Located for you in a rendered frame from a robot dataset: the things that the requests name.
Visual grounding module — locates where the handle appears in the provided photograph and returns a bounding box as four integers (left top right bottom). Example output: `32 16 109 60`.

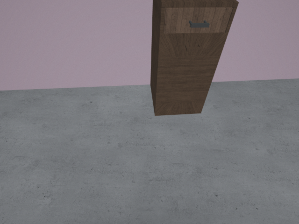
189 21 210 28
186 47 203 52

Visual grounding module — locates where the drawer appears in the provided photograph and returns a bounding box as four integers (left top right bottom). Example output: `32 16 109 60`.
163 7 233 34

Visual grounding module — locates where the cabinet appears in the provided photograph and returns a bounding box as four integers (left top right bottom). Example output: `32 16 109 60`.
150 0 239 116

